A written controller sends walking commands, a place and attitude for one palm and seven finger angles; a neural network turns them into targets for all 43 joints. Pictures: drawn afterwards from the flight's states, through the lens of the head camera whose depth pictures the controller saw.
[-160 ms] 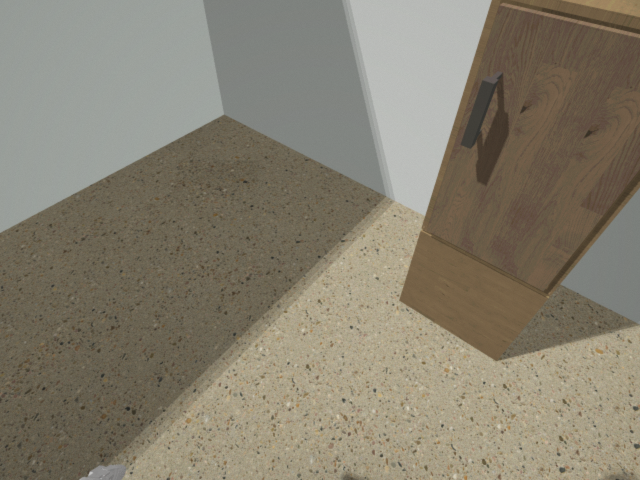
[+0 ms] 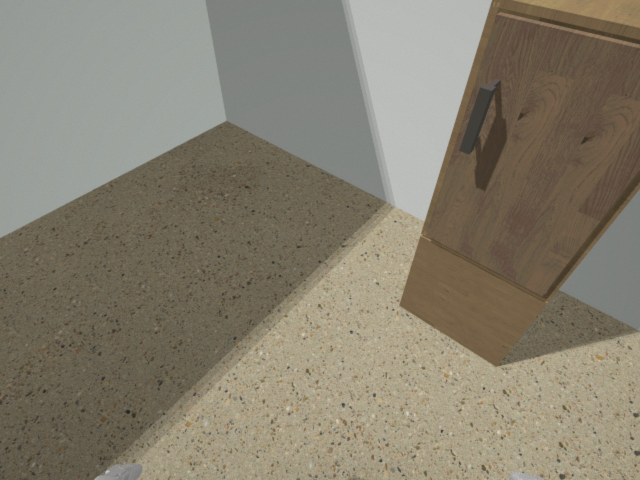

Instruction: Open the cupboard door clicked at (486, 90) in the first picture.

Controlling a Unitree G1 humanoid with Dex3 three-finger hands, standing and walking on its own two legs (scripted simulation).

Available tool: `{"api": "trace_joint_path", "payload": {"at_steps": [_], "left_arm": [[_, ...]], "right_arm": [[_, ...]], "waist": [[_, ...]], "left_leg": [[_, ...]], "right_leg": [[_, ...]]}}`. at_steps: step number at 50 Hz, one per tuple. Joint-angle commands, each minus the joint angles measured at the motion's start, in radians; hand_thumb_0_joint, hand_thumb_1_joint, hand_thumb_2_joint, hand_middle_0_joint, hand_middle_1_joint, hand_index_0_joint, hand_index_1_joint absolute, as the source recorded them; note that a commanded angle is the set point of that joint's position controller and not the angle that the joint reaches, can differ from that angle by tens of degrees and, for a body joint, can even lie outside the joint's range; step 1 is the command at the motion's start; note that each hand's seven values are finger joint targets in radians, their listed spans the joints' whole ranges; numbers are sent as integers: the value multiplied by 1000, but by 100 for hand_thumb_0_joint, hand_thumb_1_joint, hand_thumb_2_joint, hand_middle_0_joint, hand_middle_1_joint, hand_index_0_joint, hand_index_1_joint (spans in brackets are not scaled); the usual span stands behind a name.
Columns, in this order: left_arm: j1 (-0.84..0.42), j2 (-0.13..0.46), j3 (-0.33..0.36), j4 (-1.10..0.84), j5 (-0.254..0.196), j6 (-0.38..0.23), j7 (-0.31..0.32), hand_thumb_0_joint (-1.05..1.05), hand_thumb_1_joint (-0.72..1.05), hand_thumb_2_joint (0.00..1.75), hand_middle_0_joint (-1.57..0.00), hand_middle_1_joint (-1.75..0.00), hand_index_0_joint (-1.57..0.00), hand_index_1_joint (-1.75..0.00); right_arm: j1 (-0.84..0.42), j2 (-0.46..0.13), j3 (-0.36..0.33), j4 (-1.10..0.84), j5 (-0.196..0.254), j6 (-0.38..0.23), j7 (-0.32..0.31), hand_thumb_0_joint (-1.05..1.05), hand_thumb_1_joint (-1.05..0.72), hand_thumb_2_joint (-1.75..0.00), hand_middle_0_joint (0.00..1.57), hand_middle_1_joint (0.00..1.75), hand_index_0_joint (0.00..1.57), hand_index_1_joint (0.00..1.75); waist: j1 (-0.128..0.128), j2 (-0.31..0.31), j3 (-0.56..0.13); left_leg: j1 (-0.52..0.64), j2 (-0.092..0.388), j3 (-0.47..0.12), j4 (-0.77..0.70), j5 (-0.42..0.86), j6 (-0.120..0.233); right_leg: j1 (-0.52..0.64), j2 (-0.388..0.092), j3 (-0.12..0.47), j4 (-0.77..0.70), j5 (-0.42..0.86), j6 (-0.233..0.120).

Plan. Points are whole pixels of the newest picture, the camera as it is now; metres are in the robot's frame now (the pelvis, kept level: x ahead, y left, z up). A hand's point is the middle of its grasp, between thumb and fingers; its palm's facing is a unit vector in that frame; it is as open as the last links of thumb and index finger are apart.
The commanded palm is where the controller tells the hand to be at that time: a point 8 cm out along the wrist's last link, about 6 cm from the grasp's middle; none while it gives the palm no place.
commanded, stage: stand and wait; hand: left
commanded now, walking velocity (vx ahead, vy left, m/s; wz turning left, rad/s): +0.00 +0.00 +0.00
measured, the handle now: (480, 116) +0.80 -0.29 +0.07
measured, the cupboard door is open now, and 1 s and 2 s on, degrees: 0 0 0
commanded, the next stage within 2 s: look at it before walking up in 0.66 s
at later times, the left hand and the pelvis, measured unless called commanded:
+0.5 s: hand out of the picture +0.06 +0.24 -0.15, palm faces -0.03 -0.94 -0.34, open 7.4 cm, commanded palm none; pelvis -0.01 -0.01 +0.00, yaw +0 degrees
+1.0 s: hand out of the picture +0.07 +0.23 -0.15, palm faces -0.03 -0.94 -0.33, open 7.4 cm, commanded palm none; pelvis -0.01 -0.02 +0.01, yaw +0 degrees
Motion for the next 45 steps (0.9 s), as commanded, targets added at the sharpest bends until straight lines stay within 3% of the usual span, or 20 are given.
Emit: {"api": "trace_joint_path", "payload": {"at_steps": [1,12,15,30,45], "left_arm": [[-45,203,52,-58,1,-28,14,0,90,90,-20,-30,-20,-30],[-32,202,55,-31,-1,-35,15,0,90,90,-20,-30,-20,-30],[-30,202,55,-21,-2,-33,14,0,90,90,-20,-30,-20,-30],[-30,208,51,10,-2,-33,11,0,90,90,-20,-30,-20,-30],[-37,206,53,12,-1,-35,12,0,90,90,-20,-30,-20,-30]], "right_arm": [[-49,-212,-48,-53,2,-24,-19,0,-90,-90,20,30,20,30],[-45,-206,-47,-20,6,-23,-19,0,-90,-90,20,30,20,30],[-45,-209,-45,-5,6,-23,-19,0,-90,-90,20,30,20,30],[-30,-219,-41,33,8,-22,-16,0,-90,-90,20,30,20,30],[-26,-215,-39,41,8,-22,-16,0,-90,-90,20,30,20,30]], "waist": [[-3,-2,-59],[-2,-5,-77],[0,16,-58],[2,2,-39],[-1,-3,-36]], "left_leg": [[5,124,-101,-101,192,23],[28,127,-100,-102,203,15],[19,127,-104,-119,174,13],[22,134,-111,-151,136,9],[30,135,-111,-162,148,3]], "right_leg": [[16,-79,63,-68,169,-58],[39,-92,70,-97,196,-61],[34,-91,73,-109,163,-60],[24,-92,80,-145,104,-58],[27,-91,85,-158,114,-58]]}}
